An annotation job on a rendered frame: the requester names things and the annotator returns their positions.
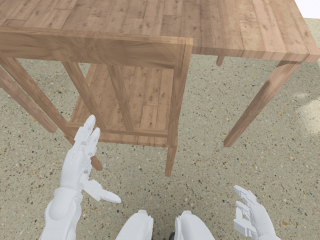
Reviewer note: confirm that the right robot hand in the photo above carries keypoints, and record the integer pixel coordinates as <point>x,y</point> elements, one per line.
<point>257,221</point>

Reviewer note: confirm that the chair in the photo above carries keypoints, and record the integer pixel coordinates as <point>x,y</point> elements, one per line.
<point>134,86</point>

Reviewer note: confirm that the right robot shin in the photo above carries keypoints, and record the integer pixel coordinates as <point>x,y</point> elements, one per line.
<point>186,212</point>

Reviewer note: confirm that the left robot hand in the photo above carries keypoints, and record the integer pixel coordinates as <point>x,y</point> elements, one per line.
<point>78,160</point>

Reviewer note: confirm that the left robot forearm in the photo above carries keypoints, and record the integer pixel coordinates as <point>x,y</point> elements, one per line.
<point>62,215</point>

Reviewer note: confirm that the table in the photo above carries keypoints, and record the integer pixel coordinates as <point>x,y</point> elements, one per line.
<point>259,29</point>

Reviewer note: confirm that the right robot thigh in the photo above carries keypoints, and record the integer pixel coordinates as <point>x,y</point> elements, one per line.
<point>190,227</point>

